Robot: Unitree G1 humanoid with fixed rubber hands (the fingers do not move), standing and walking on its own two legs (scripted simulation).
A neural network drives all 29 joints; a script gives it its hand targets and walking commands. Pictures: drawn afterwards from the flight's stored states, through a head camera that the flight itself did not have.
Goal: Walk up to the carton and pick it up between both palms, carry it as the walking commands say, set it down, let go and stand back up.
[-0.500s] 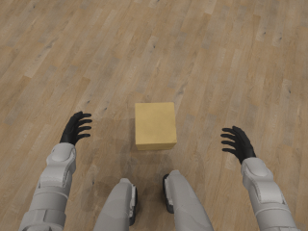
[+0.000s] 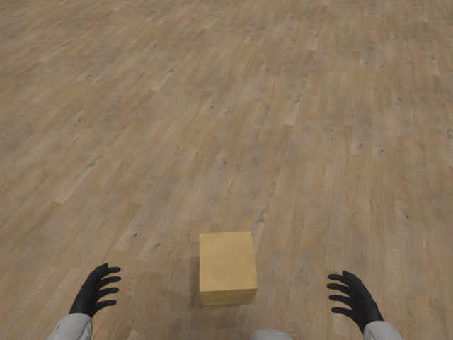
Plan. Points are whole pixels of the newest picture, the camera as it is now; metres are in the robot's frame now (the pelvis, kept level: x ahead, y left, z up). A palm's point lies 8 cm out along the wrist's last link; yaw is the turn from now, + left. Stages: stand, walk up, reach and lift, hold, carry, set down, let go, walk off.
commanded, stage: let go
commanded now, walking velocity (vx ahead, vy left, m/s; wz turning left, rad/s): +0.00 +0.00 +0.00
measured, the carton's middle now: (226, 269) +0.42 -0.03 -0.64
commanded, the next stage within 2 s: stand in 0.24 s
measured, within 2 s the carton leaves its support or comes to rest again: neither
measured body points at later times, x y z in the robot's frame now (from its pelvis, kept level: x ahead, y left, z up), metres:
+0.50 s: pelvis +0.01 +0.00 +0.00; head -0.05 +0.01 +0.45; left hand +0.20 +0.25 -0.06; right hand +0.15 -0.26 -0.07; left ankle -0.02 +0.12 -0.73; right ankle +0.03 -0.11 -0.73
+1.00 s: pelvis +0.00 +0.00 +0.00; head -0.09 +0.00 +0.44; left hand +0.18 +0.25 -0.06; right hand +0.10 -0.27 -0.08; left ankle -0.02 +0.12 -0.73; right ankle +0.03 -0.11 -0.73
